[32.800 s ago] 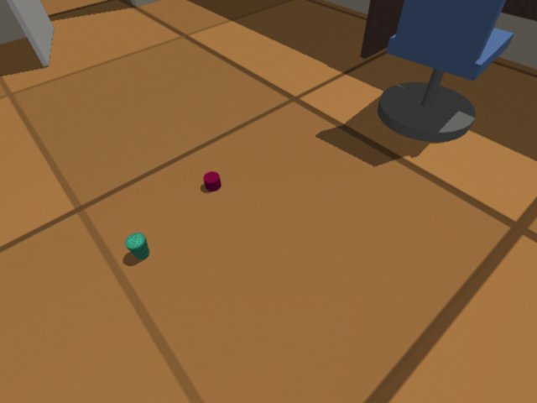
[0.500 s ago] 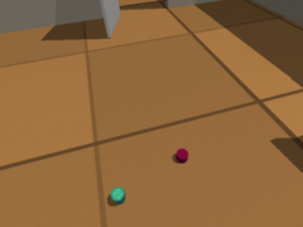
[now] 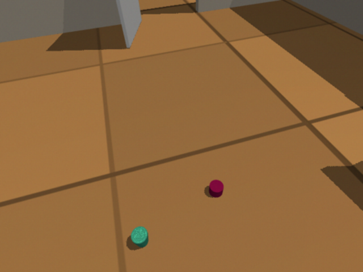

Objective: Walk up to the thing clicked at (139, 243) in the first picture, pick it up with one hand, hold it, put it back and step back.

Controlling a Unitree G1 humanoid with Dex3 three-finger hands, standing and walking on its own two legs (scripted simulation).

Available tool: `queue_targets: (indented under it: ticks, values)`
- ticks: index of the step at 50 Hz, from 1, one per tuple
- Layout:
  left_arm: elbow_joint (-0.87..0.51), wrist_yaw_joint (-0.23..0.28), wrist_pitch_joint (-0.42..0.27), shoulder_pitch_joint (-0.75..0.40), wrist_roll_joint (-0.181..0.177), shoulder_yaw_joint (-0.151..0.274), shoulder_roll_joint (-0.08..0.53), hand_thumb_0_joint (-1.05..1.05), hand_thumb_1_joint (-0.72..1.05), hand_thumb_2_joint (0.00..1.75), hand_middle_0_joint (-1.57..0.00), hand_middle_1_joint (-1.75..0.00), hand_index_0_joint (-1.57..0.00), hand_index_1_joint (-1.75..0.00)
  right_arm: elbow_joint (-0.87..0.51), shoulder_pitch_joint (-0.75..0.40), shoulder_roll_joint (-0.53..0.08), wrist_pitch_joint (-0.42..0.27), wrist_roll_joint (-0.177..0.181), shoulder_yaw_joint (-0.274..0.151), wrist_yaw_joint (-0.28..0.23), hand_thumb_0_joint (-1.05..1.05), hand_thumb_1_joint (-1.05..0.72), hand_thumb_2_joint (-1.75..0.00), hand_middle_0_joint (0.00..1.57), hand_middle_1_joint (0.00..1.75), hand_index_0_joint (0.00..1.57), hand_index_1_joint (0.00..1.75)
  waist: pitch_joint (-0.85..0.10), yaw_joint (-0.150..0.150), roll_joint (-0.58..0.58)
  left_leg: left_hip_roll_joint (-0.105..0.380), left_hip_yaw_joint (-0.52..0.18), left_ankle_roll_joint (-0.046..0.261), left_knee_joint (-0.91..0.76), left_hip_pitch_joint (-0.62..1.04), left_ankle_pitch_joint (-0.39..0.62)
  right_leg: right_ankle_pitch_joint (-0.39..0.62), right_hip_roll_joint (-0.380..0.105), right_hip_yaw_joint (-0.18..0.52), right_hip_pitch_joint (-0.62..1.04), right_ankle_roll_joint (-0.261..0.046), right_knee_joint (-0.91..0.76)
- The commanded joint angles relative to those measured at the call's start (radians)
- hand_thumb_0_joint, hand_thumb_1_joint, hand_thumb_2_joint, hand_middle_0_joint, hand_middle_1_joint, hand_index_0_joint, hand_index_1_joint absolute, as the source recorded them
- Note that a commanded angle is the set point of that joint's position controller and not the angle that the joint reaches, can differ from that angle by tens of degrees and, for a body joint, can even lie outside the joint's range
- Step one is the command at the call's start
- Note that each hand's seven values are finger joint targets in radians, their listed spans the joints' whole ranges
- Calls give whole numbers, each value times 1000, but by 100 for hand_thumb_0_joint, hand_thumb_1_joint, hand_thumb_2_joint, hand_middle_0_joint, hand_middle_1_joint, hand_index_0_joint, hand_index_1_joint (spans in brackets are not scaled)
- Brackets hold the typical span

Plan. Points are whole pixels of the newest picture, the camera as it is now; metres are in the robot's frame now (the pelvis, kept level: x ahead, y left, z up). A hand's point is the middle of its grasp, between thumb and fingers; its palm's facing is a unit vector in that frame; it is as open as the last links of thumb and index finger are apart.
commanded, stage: stand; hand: left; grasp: from above
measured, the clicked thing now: (141, 238) +0.43 +0.27 -0.73
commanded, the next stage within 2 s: step back in 0.26 s
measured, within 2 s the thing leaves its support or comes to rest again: neither
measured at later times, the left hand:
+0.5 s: hand out of the picture +0.08 +0.28 -0.17, palm faces -0.04 -0.93 -0.37, open 7.4 cm
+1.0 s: hand out of the picture -0.03 +0.26 -0.17, palm faces -0.11 -0.92 -0.39, open 7.4 cm
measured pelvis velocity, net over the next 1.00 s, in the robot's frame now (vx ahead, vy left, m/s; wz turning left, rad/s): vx -0.15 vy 0.00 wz -0.09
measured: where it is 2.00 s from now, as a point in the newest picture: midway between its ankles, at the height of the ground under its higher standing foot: outside the picture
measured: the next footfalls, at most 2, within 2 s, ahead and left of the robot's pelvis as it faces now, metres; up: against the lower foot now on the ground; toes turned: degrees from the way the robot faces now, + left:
right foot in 0.94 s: -0.12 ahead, -0.12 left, +0.00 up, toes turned -2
left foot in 1.28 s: -0.21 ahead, +0.12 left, +0.00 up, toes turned -1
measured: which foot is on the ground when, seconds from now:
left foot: down 0.00-0.96, up 0.98-1.00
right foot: down 0.00-0.54, up 0.56-0.92, down 0.94-1.00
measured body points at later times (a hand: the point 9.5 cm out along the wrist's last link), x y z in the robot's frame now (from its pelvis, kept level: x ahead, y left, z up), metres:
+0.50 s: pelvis -0.04 +0.01 -0.02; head +0.02 +0.02 +0.43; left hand +0.08 +0.33 -0.14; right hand +0.05 -0.31 -0.14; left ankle -0.02 +0.13 -0.74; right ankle +0.01 -0.13 -0.75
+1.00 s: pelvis -0.15 +0.00 -0.03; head -0.09 -0.01 +0.42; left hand -0.03 +0.31 -0.15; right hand -0.07 -0.32 -0.15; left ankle -0.06 +0.13 -0.73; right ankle -0.16 -0.11 -0.75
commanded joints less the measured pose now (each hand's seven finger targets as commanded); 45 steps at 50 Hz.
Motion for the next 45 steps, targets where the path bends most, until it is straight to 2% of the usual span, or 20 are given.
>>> queue_targets:
  ticks: [1, 12, 13, 16, 19, 21, 23, 24, 25, 26, 27, 28, 29, 30, 32, 34, 36, 40, 43, 45]
  values:
    - [-56, 16, -24, -36, 0, 39, 213, 0, 90, 90, -20, -30, -20, -30, -56, -33, -200, -18, -2, -39, -11, 0, -90, -90, 20, 30, 20, 30, -52, 0, -12, 94, -84, 34, -64, 14, 107, 138, -104, 83, -29, -34, -59]
    - [-60, 12, -23, -36, -3, 34, 211, 0, 90, 90, -20, -30, -20, -30, -55, -25, -208, -20, -1, -37, -9, 0, -90, -90, 20, 30, 20, 30, -53, 0, 3, 98, -80, 35, -73, 11, 90, 130, -104, 92, -33, -35, -64]
    - [-87, 15, -13, -30, -18, 70, 287, 0, 90, 90, -20, -30, -20, -30, -80, -66, -272, -3, 7, -57, -8, 0, -90, -90, 20, 30, 20, 30, 35, 4, -12, 90, -100, 58, 29, -58, 244, 318, -97, 108, -103, -42, 15]
    - [-132, 21, -7, -4, -21, 77, 280, 0, 90, 90, -20, -30, -20, -30, -113, -25, -249, 9, 23, -59, -8, 0, -90, -90, 20, 30, 20, 30, -100, -5, -38, 70, -65, 69, 147, -32, 306, 430, -117, 120, -62, -87, 73]
    - [-184, 22, 7, -34, -16, 86, 303, 0, 90, 90, -20, -30, -20, -30, -142, -10, -238, 25, 22, -68, -7, 0, -90, -90, 20, 30, 20, 30, -136, -10, -86, 10, -42, 62, 269, -57, 175, 410, -182, 192, -106, -159, 60]
    - [-217, 23, 16, -61, -6, 89, 319, 0, 90, 90, -20, -30, -20, -30, -156, 15, -231, 37, 16, -73, -5, 0, -90, -90, 20, 30, 20, 30, -124, -17, -144, -39, -28, 59, 357, -88, 14, 353, -234, 238, -157, -206, 39]
    - [-254, 22, 24, -103, 7, 92, 332, 0, 90, 90, -20, -30, -20, -30, -166, 66, -232, 43, 13, -84, 1, 0, -90, -90, 20, 30, 20, 30, -131, -34, -196, -60, -42, 70, 431, -78, -152, 298, -269, 244, -224, -230, 60]
    - [-272, 19, 29, -135, 11, 91, 332, 0, 90, 90, -20, -30, -20, -30, -165, 100, -231, 44, 10, -89, 4, 0, -90, -90, 20, 30, 20, 30, -119, -50, -217, -59, -55, 76, 435, -54, -189, 260, -270, 236, -282, -227, 82]
    - [-289, 19, 33, -154, 12, 89, 317, 0, 90, 90, -20, -30, -20, -30, -168, 130, -236, 41, 8, -93, 5, 0, -90, -90, 20, 30, 20, 30, -113, -68, -190, -35, -73, 87, 370, -64, -108, 215, -235, 206, -278, -196, 144]
    - [-301, 20, 39, -153, 6, 81, 286, 0, 90, 90, -20, -30, -20, -30, -175, 132, -270, 34, 1, -99, 4, 0, -90, -90, 20, 30, 20, 30, -86, -68, -66, 55, -159, 113, 212, -111, 83, 119, -131, 138, -277, -137, 290]
    - [-304, 26, 45, -114, -3, 69, 227, 0, 90, 90, -20, -30, -20, -30, -193, 96, -340, 23, -11, -113, 3, 0, -90, -90, 20, 30, 20, 30, -52, -45, 160, 220, -369, 151, 13, -115, 314, -106, 56, 60, -345, -64, 482]
    - [-300, 38, 51, -81, 4, 74, 223, 0, 90, 90, -20, -30, -20, -30, -214, 62, -388, 13, -19, -121, 0, 0, -90, -90, 20, 30, 20, 30, -66, -25, 187, 309, -458, 231, 8, -91, 484, -413, 120, 117, -381, -52, 641]
    - [-289, 44, 56, -55, 10, 78, 237, 0, 90, 90, -20, -30, -20, -30, -233, 52, -404, 10, -22, -130, -4, 0, -90, -90, 20, 30, 20, 30, -107, -33, 185, 351, -510, 272, 11, -102, 492, -462, 134, 182, -378, -45, 768]
    - [-280, 46, 58, -49, 9, 82, 252, 0, 90, 90, -20, -30, -20, -30, -249, 28, -368, 8, -16, -122, -13, 0, -90, -90, 20, 30, 20, 30, -98, -28, 121, 325, -449, 269, 31, -120, 491, -435, 124, 209, -375, -49, 838]
    - [-261, 39, 56, 21, -8, 81, 246, 0, 90, 90, -20, -30, -20, -30, -275, -45, -320, 2, -17, -106, -25, 0, -90, -90, 20, 30, 20, 30, -88, 27, 133, 249, -309, 251, 98, -82, 519, -346, 112, 202, -414, -38, 912]
    - [-274, 31, 55, 24, -1, 96, 260, 0, 90, 90, -20, -30, -20, -30, -289, -8, -300, 0, -14, -101, -32, 0, -90, -90, 20, 30, 20, 30, -102, 13, 118, 223, -274, 254, 128, -41, 520, -318, 105, 178, -400, -15, 912]
    - [-304, 26, 53, 18, 2, 98, 249, 0, 90, 90, -20, -30, -20, -30, -294, 35, -300, 2, -14, -104, -35, 0, -90, -90, 20, 30, 20, 30, -111, -10, 116, 233, -280, 272, 138, 40, 518, -335, 95, 162, -414, 8, 832]
    - [-336, 17, 49, 3, 2, 104, 243, 0, 90, 90, -20, -30, -20, -30, -311, 69, -330, 6, -15, -107, -35, 0, -90, -90, 20, 30, 20, 30, -109, -38, 156, 253, -279, 287, 145, 38, 476, -357, 64, 102, -351, 18, 625]
    - [-312, 8, 42, 68, 7, 110, 236, 0, 90, 90, -20, -30, -20, -30, -331, 33, -339, 14, -16, -105, -30, 0, -90, -90, 20, 30, 20, 30, -135, -18, 181, 226, -258, 241, 162, -44, 369, -292, 38, 32, -213, 0, 391]
    - [-271, 8, 33, 182, 11, 113, 221, 0, 90, 90, -20, -30, -20, -30, -335, -10, -342, 27, -4, -103, -26, 0, -90, -90, 20, 30, 20, 30, -170, 40, 167, 196, -216, 187, 236, -117, 298, -78, 37, -8, -53, -32, 113]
